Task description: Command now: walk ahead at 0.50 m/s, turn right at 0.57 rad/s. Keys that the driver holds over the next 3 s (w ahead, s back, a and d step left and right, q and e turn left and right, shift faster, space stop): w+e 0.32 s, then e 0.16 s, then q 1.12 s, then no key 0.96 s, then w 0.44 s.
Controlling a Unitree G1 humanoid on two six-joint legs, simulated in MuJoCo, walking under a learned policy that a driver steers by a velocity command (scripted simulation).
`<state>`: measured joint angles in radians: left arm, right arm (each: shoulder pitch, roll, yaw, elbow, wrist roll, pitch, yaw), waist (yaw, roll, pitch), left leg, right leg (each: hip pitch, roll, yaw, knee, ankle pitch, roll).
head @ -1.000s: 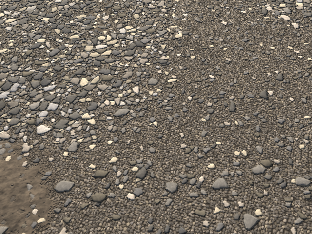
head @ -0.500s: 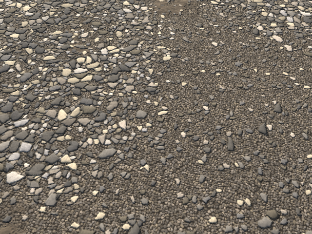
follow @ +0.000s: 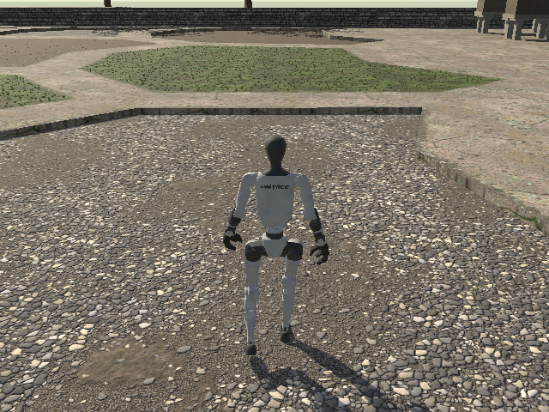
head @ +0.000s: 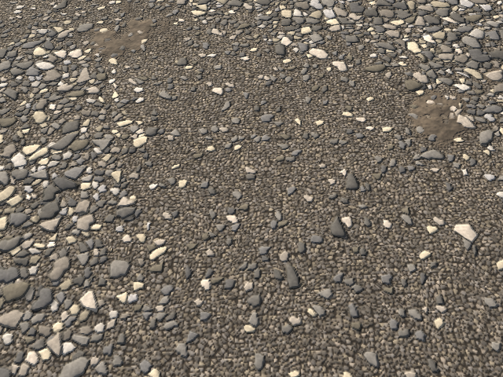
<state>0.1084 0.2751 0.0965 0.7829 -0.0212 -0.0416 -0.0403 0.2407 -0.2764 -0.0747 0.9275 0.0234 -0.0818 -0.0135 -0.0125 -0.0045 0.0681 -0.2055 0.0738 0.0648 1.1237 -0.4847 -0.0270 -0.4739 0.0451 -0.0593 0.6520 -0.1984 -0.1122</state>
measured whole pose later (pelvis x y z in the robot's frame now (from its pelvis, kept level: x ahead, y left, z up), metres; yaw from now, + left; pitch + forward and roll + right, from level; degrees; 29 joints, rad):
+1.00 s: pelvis +0.36 +0.02 +0.02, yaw -9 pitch +2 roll +0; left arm 0.14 0.27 0.07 0.69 0.00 0.02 0.05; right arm 0.17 -0.32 -0.08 0.78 0.02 0.03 0.01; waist 0.00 0.00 0.03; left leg -0.44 0.02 0.04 0.85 -0.43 -0.04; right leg -0.28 -0.07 -0.05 0.50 -0.25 0.04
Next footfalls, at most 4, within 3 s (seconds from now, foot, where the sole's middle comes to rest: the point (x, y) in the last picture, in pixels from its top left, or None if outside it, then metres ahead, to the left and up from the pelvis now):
0.42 left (226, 374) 0.44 0.10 -0.75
0.76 right None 0.38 -0.14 -0.75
1.06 left None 0.43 0.12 -0.75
1.60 right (301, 367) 0.46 -0.09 -0.75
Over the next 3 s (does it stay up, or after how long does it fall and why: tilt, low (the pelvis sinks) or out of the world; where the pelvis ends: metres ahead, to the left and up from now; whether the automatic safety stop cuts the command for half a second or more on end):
stays up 0.49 0.03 0.03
